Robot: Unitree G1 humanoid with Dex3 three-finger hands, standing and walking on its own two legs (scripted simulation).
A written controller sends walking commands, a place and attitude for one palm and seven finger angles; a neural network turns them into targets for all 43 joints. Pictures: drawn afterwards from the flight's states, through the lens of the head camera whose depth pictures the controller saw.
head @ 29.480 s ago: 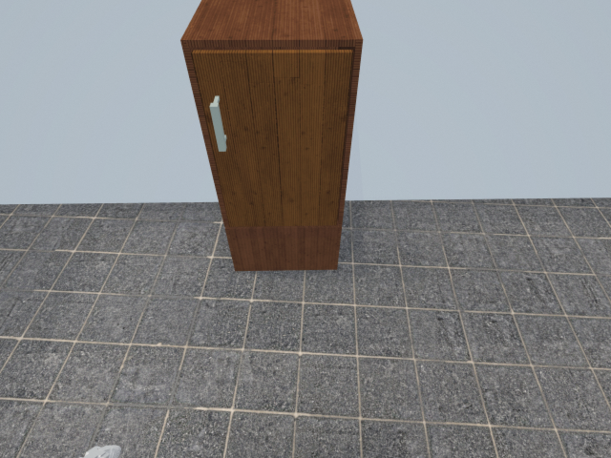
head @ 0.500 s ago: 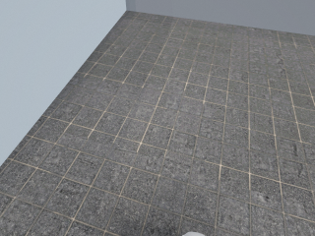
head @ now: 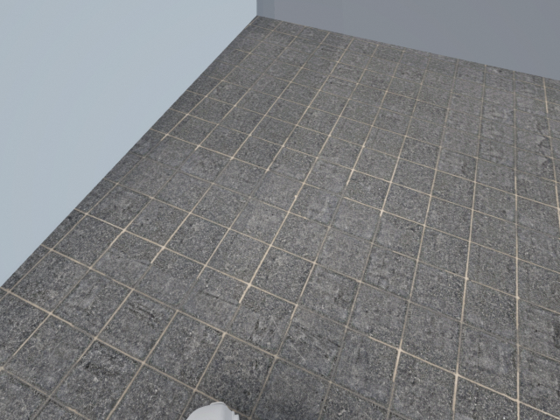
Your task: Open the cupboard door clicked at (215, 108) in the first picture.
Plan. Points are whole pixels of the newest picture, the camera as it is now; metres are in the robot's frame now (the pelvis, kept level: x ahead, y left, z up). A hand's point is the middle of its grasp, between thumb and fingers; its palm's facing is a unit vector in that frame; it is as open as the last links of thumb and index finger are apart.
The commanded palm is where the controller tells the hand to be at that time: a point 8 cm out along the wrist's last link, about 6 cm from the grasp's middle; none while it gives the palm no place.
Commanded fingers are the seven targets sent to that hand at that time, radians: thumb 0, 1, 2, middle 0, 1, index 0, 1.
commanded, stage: turn to face it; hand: left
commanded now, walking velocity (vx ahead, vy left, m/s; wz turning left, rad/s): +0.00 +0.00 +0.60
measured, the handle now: out of the picture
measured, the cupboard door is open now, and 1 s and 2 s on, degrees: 49 49 49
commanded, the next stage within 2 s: none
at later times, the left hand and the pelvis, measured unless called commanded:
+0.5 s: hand out of the picture +0.08 +0.17 -0.15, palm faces +0.29 -0.91 -0.29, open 7.4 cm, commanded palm none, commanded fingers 0.00 0.90 0.90 -0.20 -0.30 -0.20 -0.30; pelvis +0.05 -0.06 +0.00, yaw +18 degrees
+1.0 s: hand out of the picture +0.03 +0.15 -0.16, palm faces +0.58 -0.76 -0.31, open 7.4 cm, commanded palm none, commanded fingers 0.00 0.90 0.90 -0.20 -0.30 -0.20 -0.30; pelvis +0.08 -0.09 -0.01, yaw +36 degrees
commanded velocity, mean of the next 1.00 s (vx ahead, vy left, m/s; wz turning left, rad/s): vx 0.00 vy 0.00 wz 0.60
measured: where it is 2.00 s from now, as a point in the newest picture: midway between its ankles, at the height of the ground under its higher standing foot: outside the picture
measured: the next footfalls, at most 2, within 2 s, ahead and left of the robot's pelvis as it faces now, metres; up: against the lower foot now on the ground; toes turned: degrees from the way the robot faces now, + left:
left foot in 0.02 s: +0.12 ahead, +0.11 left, +0.00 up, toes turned +9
right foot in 0.36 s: +0.11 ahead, -0.17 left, +0.00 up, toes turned +10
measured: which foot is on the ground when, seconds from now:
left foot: up 0.00-0.00, down 0.02-0.36, up 0.38-0.66, down 0.68-0.98, up 1.00-1.00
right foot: down 0.00-0.02, up 0.04-0.34, down 0.36-0.68, up 0.70-0.96, down 0.98-1.00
